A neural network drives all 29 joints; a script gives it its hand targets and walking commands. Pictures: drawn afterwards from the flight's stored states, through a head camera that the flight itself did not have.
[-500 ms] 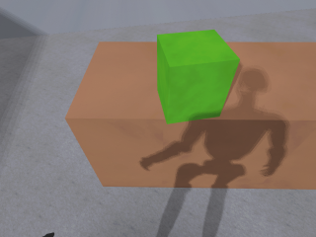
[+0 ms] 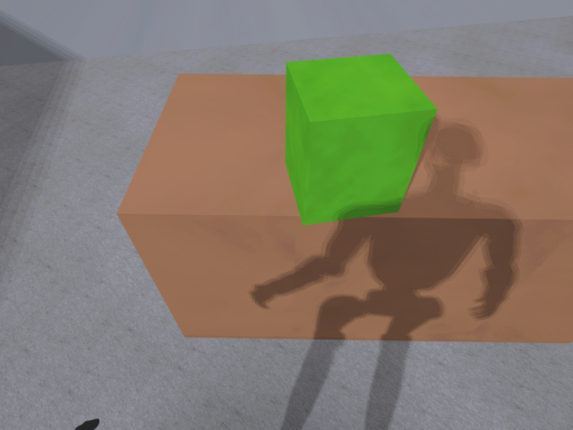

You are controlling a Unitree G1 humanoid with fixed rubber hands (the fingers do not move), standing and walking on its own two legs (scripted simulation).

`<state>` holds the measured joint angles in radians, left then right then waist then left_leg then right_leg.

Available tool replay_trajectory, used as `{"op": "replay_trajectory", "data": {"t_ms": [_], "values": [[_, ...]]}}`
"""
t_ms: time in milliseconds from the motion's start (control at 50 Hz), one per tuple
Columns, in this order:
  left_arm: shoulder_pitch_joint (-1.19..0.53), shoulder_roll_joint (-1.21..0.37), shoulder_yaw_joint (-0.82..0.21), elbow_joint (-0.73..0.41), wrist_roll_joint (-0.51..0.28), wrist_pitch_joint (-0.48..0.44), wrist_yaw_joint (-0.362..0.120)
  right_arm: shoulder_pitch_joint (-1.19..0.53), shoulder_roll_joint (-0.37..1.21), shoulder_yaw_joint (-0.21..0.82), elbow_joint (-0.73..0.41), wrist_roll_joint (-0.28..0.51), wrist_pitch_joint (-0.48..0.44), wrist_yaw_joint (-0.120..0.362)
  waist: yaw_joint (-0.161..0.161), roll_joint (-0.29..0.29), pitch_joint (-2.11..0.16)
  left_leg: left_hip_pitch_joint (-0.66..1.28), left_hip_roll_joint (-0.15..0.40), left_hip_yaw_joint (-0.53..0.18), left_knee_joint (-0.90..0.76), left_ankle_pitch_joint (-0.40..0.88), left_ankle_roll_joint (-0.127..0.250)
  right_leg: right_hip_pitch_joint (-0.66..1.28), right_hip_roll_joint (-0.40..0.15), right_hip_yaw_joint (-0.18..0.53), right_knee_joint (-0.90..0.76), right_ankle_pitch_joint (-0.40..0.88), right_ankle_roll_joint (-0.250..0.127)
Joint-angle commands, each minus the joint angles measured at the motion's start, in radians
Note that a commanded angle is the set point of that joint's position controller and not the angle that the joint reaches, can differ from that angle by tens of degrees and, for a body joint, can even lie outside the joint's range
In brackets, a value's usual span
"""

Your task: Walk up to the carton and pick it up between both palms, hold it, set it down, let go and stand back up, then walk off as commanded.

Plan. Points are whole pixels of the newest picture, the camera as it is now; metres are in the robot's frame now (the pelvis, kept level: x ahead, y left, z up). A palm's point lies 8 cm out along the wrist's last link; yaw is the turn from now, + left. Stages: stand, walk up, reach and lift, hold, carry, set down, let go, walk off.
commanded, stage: walk up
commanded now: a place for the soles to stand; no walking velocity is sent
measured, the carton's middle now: (345, 141) +0.65 -0.09 +0.04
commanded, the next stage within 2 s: none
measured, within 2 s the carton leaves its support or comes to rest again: neither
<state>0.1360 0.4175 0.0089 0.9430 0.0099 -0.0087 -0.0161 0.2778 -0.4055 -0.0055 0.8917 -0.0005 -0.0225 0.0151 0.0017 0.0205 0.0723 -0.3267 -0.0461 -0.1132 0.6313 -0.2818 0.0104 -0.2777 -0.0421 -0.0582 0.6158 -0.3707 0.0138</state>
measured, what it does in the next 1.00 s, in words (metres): stands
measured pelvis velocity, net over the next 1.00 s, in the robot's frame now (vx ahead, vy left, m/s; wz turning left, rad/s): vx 0.00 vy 0.00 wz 0.01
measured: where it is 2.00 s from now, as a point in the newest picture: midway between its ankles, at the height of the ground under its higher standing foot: outside the picture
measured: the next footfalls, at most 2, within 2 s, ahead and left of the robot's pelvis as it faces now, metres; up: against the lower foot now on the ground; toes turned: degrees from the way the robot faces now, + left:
none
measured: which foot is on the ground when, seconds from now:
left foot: down 0.00-1.00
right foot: down 0.00-1.00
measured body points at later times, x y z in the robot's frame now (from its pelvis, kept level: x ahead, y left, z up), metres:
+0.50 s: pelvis +0.00 +0.00 +0.00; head +0.02 +0.00 +0.45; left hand +0.10 +0.32 -0.11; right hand +0.06 -0.31 -0.12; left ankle +0.04 +0.11 -0.73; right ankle +0.01 -0.14 -0.73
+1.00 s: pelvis +0.00 +0.00 +0.00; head +0.03 +0.00 +0.45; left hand +0.10 +0.32 -0.11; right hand +0.07 -0.32 -0.12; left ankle +0.04 +0.11 -0.73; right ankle +0.01 -0.14 -0.73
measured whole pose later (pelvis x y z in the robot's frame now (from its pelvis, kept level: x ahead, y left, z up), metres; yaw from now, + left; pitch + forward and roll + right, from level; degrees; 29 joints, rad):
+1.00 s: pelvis +0.00 +0.00 +0.00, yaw +0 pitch -1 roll -1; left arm 0.16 0.41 0.01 0.94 0.01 -0.01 -0.02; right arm 0.27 -0.40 -0.01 0.89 0.00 -0.02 0.01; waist 0.00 0.02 0.07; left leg -0.33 -0.05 -0.11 0.62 -0.28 0.01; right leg -0.27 -0.05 -0.06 0.59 -0.30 0.02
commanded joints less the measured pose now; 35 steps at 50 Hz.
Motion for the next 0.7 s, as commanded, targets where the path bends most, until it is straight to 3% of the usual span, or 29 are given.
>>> {"op": "replay_trajectory", "data": {"t_ms": [0, 20, 40, 60, 100, 140, 160, 180, 200, 220, 240, 260, 300, 320, 340, 360, 380, 420, 440, 480, 500, 520, 560, 580, 600, 620, 640, 660, 680], "values": [[0.033, 0.184, 0.073, -0.022, -0.001, -0.033, 0.016, -0.128, -0.200, -0.060, -0.066, -0.019, -0.011, -0.013, 0.060, 0.067, -0.095, -0.091, 0.135, -0.230, -0.213, 0.215, 0.076, 0.218, -0.045, 0.091, -0.150, 0.063, -0.065], [0.046, 0.216, 0.075, -0.030, 0.007, -0.038, 0.019, -0.114, -0.180, -0.054, -0.070, -0.007, -0.013, -0.013, 0.055, -0.027, -0.123, -0.090, 0.088, -0.151, -0.132, 0.250, 0.045, 0.252, -0.110, 0.135, -0.185, 0.139, -0.088], [0.061, 0.249, 0.086, -0.026, 0.014, -0.041, 0.020, -0.109, -0.166, -0.051, -0.075, -0.004, -0.010, -0.011, 0.050, -0.051, -0.144, -0.103, 0.045, -0.076, -0.022, 0.225, 0.026, 0.251, -0.191, 0.225, -0.233, 0.165, -0.132], [0.024, 0.275, 0.087, -0.033, 0.011, -0.041, 0.021, -0.075, -0.151, -0.051, -0.069, -0.007, -0.003, -0.013, 0.027, -0.081, -0.129, -0.082, 0.020, -0.005, 0.016, 0.089, 0.011, 0.219, -0.274, 0.253, -0.236, 0.216, -0.192], [-0.035, 0.270, 0.087, -0.060, 0.008, -0.041, 0.025, -0.024, -0.174, -0.063, -0.057, -0.018, 0.002, -0.014, 0.002, -0.139, -0.107, -0.052, 0.029, 0.028, 0.060, -0.017, 0.017, 0.158, -0.309, 0.245, -0.195, 0.345, -0.225], [-0.059, 0.251, 0.090, -0.056, 0.003, -0.033, 0.021, 0.001, -0.185, -0.067, -0.044, -0.026, -0.008, -0.008, -0.015, -0.135, -0.130, 0.023, 0.046, 0.019, -0.064, 0.067, 0.034, 0.119, -0.251, 0.151, -0.130, 0.287, -0.170], [-0.057, 0.234, 0.079, -0.066, 0.002, -0.025, 0.022, 0.001, -0.205, -0.075, -0.044, -0.023, -0.015, -0.009, -0.011, -0.062, -0.129, 0.047, 0.070, -0.069, -0.112, 0.219, 0.055, 0.092, -0.164, 0.097, -0.078, 0.200, -0.110], [-0.048, 0.207, 0.074, -0.065, -0.005, -0.020, 0.022, -0.029, -0.230, -0.081, -0.045, -0.028, -0.017, -0.011, 0.009, 0.026, -0.121, 0.034, 0.124, -0.170, -0.158, 0.261, 0.087, 0.058, -0.093, 0.042, -0.024, 0.106, -0.074], [-0.032, 0.195, 0.070, -0.068, -0.011, -0.019, 0.018, -0.033, -0.238, -0.081, -0.059, -0.019, -0.017, -0.011, 0.019, 0.081, -0.118, 0.020, 0.166, -0.256, -0.205, 0.220, 0.123, 0.047, -0.035, 0.013, 0.002, -0.010, -0.051], [-0.032, 0.169, 0.068, -0.057, -0.011, -0.014, 0.020, -0.060, -0.235, -0.070, -0.050, -0.025, -0.017, -0.008, 0.026, 0.072, -0.074, -0.033, 0.208, -0.336, -0.277, 0.148, 0.164, 0.061, 0.021, 0.018, 0.014, -0.112, -0.043], [-0.035, 0.169, 0.064, -0.058, -0.005, -0.014, 0.018, -0.049, -0.241, -0.075, -0.053, -0.027, -0.012, -0.012, 0.017, 0.086, -0.077, -0.020, 0.205, -0.344, -0.300, 0.095, 0.154, 0.052, 0.019, 0.019, -0.011, -0.127, -0.043], [-0.007, 0.173, 0.068, -0.043, -0.006, -0.016, 0.015, -0.085, -0.236, -0.076, -0.055, -0.026, -0.012, -0.011, 0.032, 0.111, -0.081, -0.027, 0.195, -0.332, -0.293, 0.068, 0.133, 0.077, 0.014, 0.046, -0.061, -0.093, -0.049], [0.013, 0.194, 0.075, -0.026, 0.000, -0.029, 0.019, -0.111, -0.201, -0.060, -0.060, -0.025, -0.007, -0.006, 0.051, 0.074, -0.087, -0.123, 0.139, -0.236, -0.249, 0.071, 0.081, 0.202, -0.048, 0.092, -0.153, -0.041, -0.073], [0.038, 0.228, 0.087, -0.029, 0.011, -0.040, 0.018, -0.127, -0.185, -0.056, -0.078, -0.022, -0.003, -0.007, 0.062, 0.002, -0.099, -0.141, 0.090, -0.145, -0.136, 0.115, 0.058, 0.231, -0.120, 0.159, -0.212, -0.013, -0.106], [0.034, 0.248, 0.085, -0.031, 0.014, -0.044, 0.022, -0.106, -0.162, -0.051, -0.070, -0.018, -0.003, -0.007, 0.045, -0.080, -0.079, -0.140, 0.034, -0.075, -0.050, 0.127, 0.021, 0.213, -0.194, 0.237, -0.262, 0.038, -0.138], [0.017, 0.264, 0.085, -0.037, 0.008, -0.044, 0.023, -0.088, -0.184, -0.057, -0.069, -0.016, -0.004, -0.008, 0.034, -0.114, -0.093, -0.106, 0.006, -0.008, 0.026, 0.046, 0.010, 0.193, -0.263, 0.264, -0.281, 0.111, -0.186], [-0.022, 0.285, 0.087, -0.046, 0.010, -0.046, 0.022, -0.032, -0.188, -0.067, -0.054, -0.017, -0.004, -0.013, 0.009, -0.115, -0.118, -0.055, 0.023, 0.019, 0.053, -0.069, 0.013, 0.168, -0.312, 0.270, -0.239, 0.236, -0.220], [-0.065, 0.247, 0.077, -0.059, -0.001, -0.035, 0.026, 0.006, -0.180, -0.074, -0.038, -0.028, -0.006, -0.009, -0.011, -0.095, -0.126, 0.034, 0.039, 0.016, -0.005, 0.045, 0.024, 0.073, -0.253, 0.162, -0.154, 0.242, -0.182], [-0.070, 0.242, 0.085, -0.067, 0.005, -0.026, 0.024, 0.009, -0.192, -0.068, -0.033, -0.027, -0.008, -0.007, -0.019, -0.077, -0.115, 0.039, 0.050, -0.028, -0.091, 0.156, 0.044, 0.084, -0.178, 0.105, -0.112, 0.158, -0.126], [-0.044, 0.189, 0.070, -0.070, -0.007, -0.020, 0.020, -0.014, -0.229, -0.080, -0.035, -0.026, -0.018, -0.009, 0.013, 0.093, -0.096, 0.020, 0.166, -0.272, -0.222, 0.250, 0.120, 0.040, -0.023, -0.002, 0.017, -0.011, -0.041], [-0.034, 0.179, 0.067, -0.057, -0.012, -0.013, 0.020, -0.039, -0.247, -0.080, -0.048, -0.031, -0.014, -0.010, 0.019, 0.104, -0.099, 0.013, 0.206, -0.362, -0.272, 0.189, 0.163, 0.040, 0.031, 0.019, 0.020, -0.115, -0.031], [-0.011, 0.162, 0.062, -0.048, -0.005, -0.018, 0.020, -0.056, -0.241, -0.077, -0.064, -0.029, -0.011, -0.012, 0.033, 0.114, -0.083, -0.016, 0.218, -0.384, -0.279, 0.191, 0.181, 0.055, 0.027, 0.037, -0.026, -0.114, -0.039], [0.021, 0.190, 0.072, -0.035, 0.000, -0.033, 0.019, -0.111, -0.227, -0.061, -0.070, -0.023, -0.005, -0.012, 0.053, 0.079, -0.077, -0.105, 0.155, -0.268, -0.244, 0.174, 0.108, 0.192, -0.013, 0.060, -0.131, -0.026, -0.056], [0.019, 0.216, 0.084, -0.030, 0.007, -0.038, 0.020, -0.103, -0.199, -0.054, -0.059, -0.017, -0.003, -0.009, 0.053, 0.060, -0.091, -0.134, 0.117, -0.194, -0.190, 0.177, 0.066, 0.238, -0.067, 0.103, -0.148, 0.026, -0.078], [0.035, 0.233, 0.089, -0.036, 0.006, -0.039, 0.022, -0.105, -0.181, -0.056, -0.062, -0.019, -0.003, -0.008, 0.051, -0.003, -0.101, -0.143, 0.068, -0.125, -0.115, 0.176, 0.041, 0.246, -0.125, 0.152, -0.197, 0.048, -0.096], [0.050, 0.252, 0.092, -0.029, 0.012, -0.040, 0.023, -0.113, -0.176, -0.056, -0.069, -0.015, 0.001, -0.008, 0.058, -0.077, -0.103, -0.159, 0.025, -0.054, -0.016, 0.104, 0.024, 0.247, -0.222, 0.240, -0.253, 0.065, -0.158], [0.019, 0.284, 0.095, -0.039, 0.012, -0.042, 0.023, -0.073, -0.174, -0.055, -0.067, -0.015, 0.004, -0.010, 0.034, -0.110, -0.098, -0.116, 0.008, 0.009, 0.067, -0.031, 0.018, 0.204, -0.309, 0.287, -0.262, 0.144, -0.225], [-0.011, 0.262, 0.088, -0.046, 0.007, -0.046, 0.024, -0.043, -0.168, -0.062, -0.048, -0.019, 0.003, -0.013, 0.012, -0.089, -0.103, -0.078, 0.029, 0.033, 0.086, -0.141, 0.010, 0.168, -0.338, 0.288, -0.237, 0.266, -0.243], [-0.057, 0.266, 0.087, -0.061, 0.006, -0.042, 0.026, -0.016, -0.177, -0.064, -0.041, -0.025, 0.002, -0.007, -0.009, -0.144, -0.121, -0.027, 0.040, 0.029, 0.059, -0.163, 0.022, 0.120, -0.321, 0.234, -0.195, 0.264, -0.229]]}}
